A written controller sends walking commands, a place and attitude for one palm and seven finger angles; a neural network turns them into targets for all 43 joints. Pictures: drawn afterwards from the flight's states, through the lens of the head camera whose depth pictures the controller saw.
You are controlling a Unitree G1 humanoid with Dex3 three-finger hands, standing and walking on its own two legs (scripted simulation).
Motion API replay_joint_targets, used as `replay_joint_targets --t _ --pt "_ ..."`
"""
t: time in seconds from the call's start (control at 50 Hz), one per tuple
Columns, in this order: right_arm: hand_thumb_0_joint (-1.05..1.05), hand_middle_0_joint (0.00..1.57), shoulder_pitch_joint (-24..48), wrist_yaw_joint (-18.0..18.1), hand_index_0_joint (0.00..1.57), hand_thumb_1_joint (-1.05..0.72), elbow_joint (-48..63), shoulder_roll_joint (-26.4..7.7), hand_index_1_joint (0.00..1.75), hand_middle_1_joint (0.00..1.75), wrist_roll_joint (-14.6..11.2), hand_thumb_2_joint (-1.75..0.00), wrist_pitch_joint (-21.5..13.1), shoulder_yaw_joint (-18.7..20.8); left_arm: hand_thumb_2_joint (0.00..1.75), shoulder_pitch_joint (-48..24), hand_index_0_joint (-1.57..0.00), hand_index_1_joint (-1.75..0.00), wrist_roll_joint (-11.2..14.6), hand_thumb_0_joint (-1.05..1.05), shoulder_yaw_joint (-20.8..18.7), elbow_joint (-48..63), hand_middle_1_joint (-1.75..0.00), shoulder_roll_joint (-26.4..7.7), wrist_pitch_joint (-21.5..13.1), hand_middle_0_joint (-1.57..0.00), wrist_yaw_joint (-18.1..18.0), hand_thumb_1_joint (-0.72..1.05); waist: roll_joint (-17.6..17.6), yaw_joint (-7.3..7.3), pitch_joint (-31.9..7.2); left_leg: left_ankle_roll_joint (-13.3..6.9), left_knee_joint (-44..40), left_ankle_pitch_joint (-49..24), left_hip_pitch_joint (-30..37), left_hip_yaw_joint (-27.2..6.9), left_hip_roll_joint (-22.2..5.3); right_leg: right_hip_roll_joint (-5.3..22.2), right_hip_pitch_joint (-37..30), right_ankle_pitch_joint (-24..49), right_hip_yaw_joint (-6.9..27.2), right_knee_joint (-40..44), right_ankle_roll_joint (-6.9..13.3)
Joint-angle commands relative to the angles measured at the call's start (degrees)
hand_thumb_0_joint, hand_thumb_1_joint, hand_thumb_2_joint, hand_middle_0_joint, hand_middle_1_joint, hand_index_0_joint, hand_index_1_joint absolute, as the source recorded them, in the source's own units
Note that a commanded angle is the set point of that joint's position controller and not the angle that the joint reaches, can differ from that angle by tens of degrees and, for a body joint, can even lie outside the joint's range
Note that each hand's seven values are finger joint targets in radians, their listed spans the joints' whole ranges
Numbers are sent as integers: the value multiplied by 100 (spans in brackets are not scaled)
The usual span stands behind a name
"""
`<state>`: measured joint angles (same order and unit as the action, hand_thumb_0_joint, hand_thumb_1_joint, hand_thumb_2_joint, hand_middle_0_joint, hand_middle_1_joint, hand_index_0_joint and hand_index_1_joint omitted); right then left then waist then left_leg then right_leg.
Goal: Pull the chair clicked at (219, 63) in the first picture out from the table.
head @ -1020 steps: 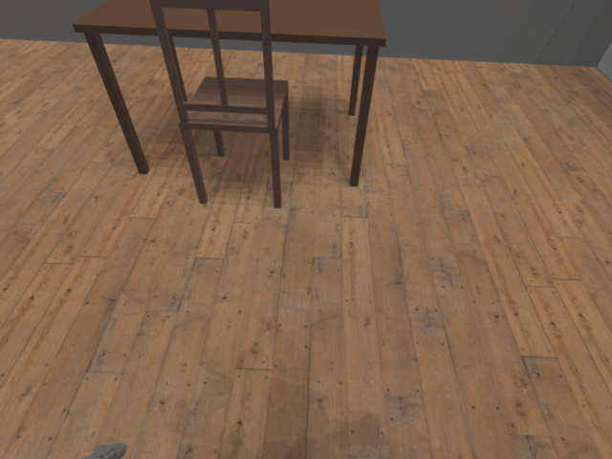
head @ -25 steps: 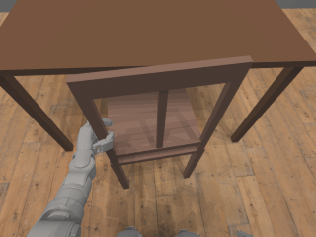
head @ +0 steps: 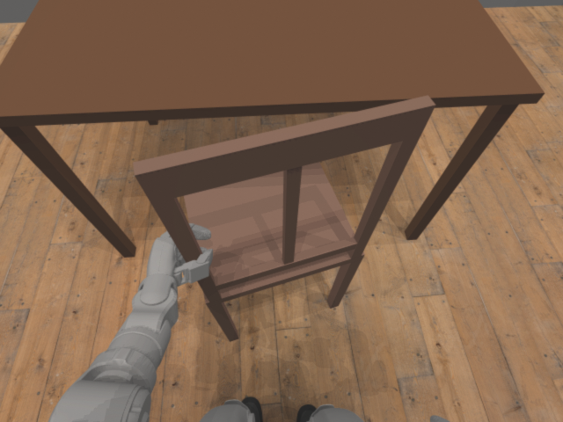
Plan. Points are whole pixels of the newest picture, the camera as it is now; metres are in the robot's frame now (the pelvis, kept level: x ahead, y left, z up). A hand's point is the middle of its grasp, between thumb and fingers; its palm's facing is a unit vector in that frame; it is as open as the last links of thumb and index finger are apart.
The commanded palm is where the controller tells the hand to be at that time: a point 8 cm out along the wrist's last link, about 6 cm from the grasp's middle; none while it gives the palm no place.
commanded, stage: step backward, pulling the chair out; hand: left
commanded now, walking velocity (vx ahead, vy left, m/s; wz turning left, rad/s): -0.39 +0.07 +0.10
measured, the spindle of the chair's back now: (289, 222) +0.43 -0.02 -0.07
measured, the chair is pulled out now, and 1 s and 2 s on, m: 0.10 0.19 0.24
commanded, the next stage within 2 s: none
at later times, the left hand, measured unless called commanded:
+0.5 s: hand (195, 300) +0.30 +0.14 -0.07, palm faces -0.03 -0.99 -0.16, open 5.7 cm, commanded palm +0.30 +0.19 -0.06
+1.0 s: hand (199, 331) +0.25 +0.12 -0.07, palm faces +0.00 -0.99 -0.17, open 5.7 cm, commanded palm +0.24 +0.18 -0.07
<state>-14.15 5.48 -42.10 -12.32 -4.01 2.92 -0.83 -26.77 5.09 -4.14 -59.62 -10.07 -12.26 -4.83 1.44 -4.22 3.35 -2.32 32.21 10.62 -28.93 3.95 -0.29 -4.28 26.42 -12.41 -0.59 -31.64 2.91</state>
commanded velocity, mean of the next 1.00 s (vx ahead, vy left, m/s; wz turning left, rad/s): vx -0.38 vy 0.00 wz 0.04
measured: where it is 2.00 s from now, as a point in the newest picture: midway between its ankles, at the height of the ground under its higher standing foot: outside the picture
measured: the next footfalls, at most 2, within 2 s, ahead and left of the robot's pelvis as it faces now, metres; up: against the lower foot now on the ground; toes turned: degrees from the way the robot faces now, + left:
left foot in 0.28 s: +0.01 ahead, +0.11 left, +0.00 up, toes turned +0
left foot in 1.00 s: -0.20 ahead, +0.18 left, +0.00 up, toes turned +5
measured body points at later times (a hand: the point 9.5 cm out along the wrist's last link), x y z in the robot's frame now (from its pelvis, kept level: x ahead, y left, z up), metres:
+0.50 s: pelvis -0.06 +0.02 +0.00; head +0.03 +0.01 +0.44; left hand +0.30 +0.19 -0.05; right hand +0.04 -0.24 -0.13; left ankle -0.03 +0.11 -0.73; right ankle +0.03 -0.08 -0.73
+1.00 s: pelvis -0.12 +0.01 +0.00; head -0.01 +0.00 +0.43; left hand +0.25 +0.18 -0.05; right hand -0.02 -0.29 -0.13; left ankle -0.24 +0.18 -0.73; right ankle +0.03 -0.09 -0.73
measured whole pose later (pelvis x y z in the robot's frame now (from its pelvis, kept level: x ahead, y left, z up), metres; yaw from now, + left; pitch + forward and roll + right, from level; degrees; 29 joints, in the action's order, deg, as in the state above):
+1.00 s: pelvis -0.12 +0.01 +0.00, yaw +7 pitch +7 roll +3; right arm -10.7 6.9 -42.1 -20.6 -3.9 -0.9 1.7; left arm -32.2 3.5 0.6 -55.2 -6.9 -6.8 -6.4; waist 0.0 -6.6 7.2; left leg 1.7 28.0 21.4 -13.0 -0.8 -1.5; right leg 5.2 33.8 1.1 -3.9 -25.3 1.0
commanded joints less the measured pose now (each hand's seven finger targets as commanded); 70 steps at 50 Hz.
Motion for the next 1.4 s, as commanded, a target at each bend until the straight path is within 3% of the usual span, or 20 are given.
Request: replay_joint_targets --t 0.0,0.14,0.26,0.4,0.48,0.54,0.58,0.62,0.64,0.68,0.78,0.92,1.02,1.04,1.08,1.12,1.18,1.26,1.34,1.38 --pt "0 20 -202 114 20 -90 389 -1029 30 30 -42 -90 -326 350 90 -2087 -50 -145 -291 0 81 1008 -145 -1423 -361 -50 -139 90 419 108 -2353 35 -177 -382 1587 -828 -654 1059 -597 826 892 651 -328" --pt "0 20 -56 87 20 -90 363 -1054 30 30 -113 -90 -556 332 90 -1989 -50 -145 -263 0 246 979 -145 -1313 -381 -50 -225 90 -371 165 -2021 266 617 1069 1217 -566 56 2046 -880 192 1674 1736 -54" --pt "0 20 -119 169 20 -90 267 -1139 30 30 -71 -90 -619 313 90 -1795 -50 -145 -280 0 378 1152 -145 -1140 -387 -50 -181 90 -125 142 -2223 183 -432 -597 1522 -799 -237 1358 -1251 1248 780 898 -236" --pt "0 20 6 214 20 -90 369 -1055 30 30 53 -90 -510 307 90 -2098 -50 -145 -307 0 465 1358 -145 -905 -357 -50 -108 90 920 227 -2588 -4 -671 -2546 2243 -1493 -1112 658 -510 427 360 -451 -265" --pt "0 20 62 173 20 -90 393 -977 30 30 176 -90 -473 321 90 -2270 -50 -145 -363 0 282 1376 -145 -983 -344 -50 -100 90 862 220 -2271 -167 -692 -2689 2167 -1778 -1472 600 -271 -547 425 -863 -209" --pt "0 20 77 167 20 -90 350 -919 30 30 167 -90 -493 316 90 -2239 -50 -145 -379 0 224 1221 -145 -972 -335 -50 -93 90 333 205 -2146 -183 -389 -2548 1690 -1545 -1389 697 -940 478 459 -518 -201" --pt "0 20 143 221 20 -90 354 -968 30 30 118 -90 -507 347 90 -2230 -50 -145 -367 0 49 1119 -145 -1251 -306 -50 -92 90 18 228 -2113 -2 -261 -1469 847 -1260 -1089 960 -1501 1499 690 -396 -110" --pt "0 20 281 224 20 -90 451 -917 30 30 70 -90 -540 319 90 -2220 -50 -145 -337 0 180 1072 -145 -1198 -285 -50 -67 90 -60 288 -1638 151 -22 853 -27 -1014 -596 1512 -1258 106 1321 39 182" --pt "0 20 94 201 20 -90 434 -897 30 30 23 -90 -603 363 90 -2097 -50 -145 -292 0 112 1038 -145 -1305 -300 -50 -115 90 -647 286 -1646 256 575 1714 148 -858 -194 1872 -895 -645 1932 879 365" --pt "0 20 -131 133 20 -90 344 -985 30 30 6 -90 -666 451 90 -1759 -50 -145 -286 0 -44 843 -145 -1483 -263 -50 -180 90 -1224 385 -1932 450 2453 2131 531 -668 421 2694 -747 -915 2753 2042 688" --pt "0 20 19 39 20 -90 295 -876 30 30 11 -90 -658 244 90 -2030 -50 -145 -327 0 1 1179 -145 -1259 -31 -50 -206 90 -647 241 -2662 448 2204 2156 463 -970 72 2523 -2113 1801 1558 1038 672" --pt "0 20 -324 161 20 -90 287 -971 30 30 11 -90 -485 285 90 -1967 -50 -145 -266 0 355 1480 -145 -884 239 -50 -163 90 -919 94 -2748 442 -658 1099 1414 -159 67 2050 -2417 1849 741 1079 23" --pt "0 20 -330 173 20 -90 675 -1145 30 30 -12 -90 -225 478 90 -2078 -50 -145 -373 0 651 2019 -145 -436 202 -50 22 90 -309 100 -2950 235 -976 -789 1994 -426 -752 1015 -2068 1592 128 292 -464" --pt "0 20 -121 168 20 -90 827 -1015 30 30 53 -90 -186 451 90 -2348 -50 -145 -418 0 772 2386 -145 -380 112 -50 51 90 642 8 -2792 231 -970 -887 1817 -278 -778 1030 -1935 1801 78 -16 -409" --pt "0 20 49 147 20 -90 1010 -1022 30 30 165 -90 -56 447 90 -2338 -50 -145 -503 0 762 2643 -145 -373 68 -50 57 90 1371 71 -2364 165 -1099 -947 1191 -557 -1059 900 -1826 1380 -10 -713 -363" --pt "0 20 13 124 20 -90 1051 -1002 30 30 158 -90 -6 453 90 -2134 -50 -145 -502 0 630 2353 -145 -403 85 -50 33 90 1028 158 -1765 141 -979 -815 582 -553 -1213 811 -1717 1199 -41 -1046 -295" --pt "0 20 -176 155 20 -90 783 -929 30 30 89 -90 -83 451 90 -2682 -50 -145 -426 0 625 2148 -145 -464 16 -50 45 90 -368 86 -1771 322 -98 -421 657 -308 -897 1178 -1648 2281 398 -525 -55" --pt "0 20 -614 134 20 -90 309 -800 30 30 46 -90 -349 422 90 -2261 -50 -145 -432 0 432 1512 -145 -676 -78 -50 60 90 -1458 75 -2062 394 797 1439 1421 -42 -28 1772 -860 540 863 1075 118" --pt "0 20 -564 158 20 -90 187 -815 30 30 97 -90 -532 313 90 -2361 -50 -145 -505 0 416 1291 -145 -651 -181 -50 13 90 -596 77 -2233 272 -264 1190 1465 -68 -228 1492 -863 -104 369 676 -240" --pt "0 20 -385 166 20 -90 307 -916 30 30 144 -90 -523 333 90 -2360 -50 -145 -561 0 391 1404 -145 -651 -231 -50 -12 90 347 141 -2269 154 -676 1031 913 -349 -531 1197 -1213 100 207 -78 -339"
